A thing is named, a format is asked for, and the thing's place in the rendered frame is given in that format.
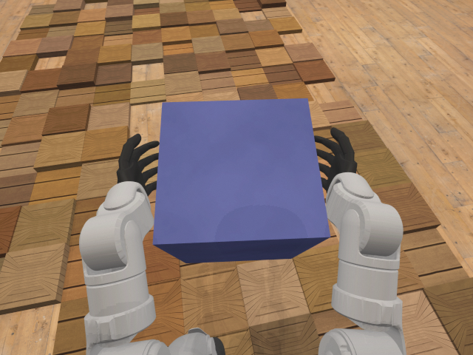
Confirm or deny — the right robot upper arm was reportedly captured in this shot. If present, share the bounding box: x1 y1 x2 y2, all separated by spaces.
319 328 403 355

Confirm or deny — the left robot hand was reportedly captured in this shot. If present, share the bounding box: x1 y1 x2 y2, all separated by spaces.
117 134 160 196

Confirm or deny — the robot left thigh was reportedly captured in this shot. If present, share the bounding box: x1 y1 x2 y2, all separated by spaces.
168 333 216 355

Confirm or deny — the right robot hand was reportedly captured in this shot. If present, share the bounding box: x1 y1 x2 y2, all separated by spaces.
314 127 357 192

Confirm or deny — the left robot upper arm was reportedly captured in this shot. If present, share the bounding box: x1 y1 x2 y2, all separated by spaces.
98 339 171 355

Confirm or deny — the robot right forearm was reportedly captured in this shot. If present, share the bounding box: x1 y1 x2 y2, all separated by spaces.
326 172 406 355

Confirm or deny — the robot left forearm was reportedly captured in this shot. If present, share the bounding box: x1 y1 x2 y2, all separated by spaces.
79 181 156 355

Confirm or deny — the carton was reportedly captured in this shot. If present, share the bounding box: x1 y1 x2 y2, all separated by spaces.
152 98 330 263

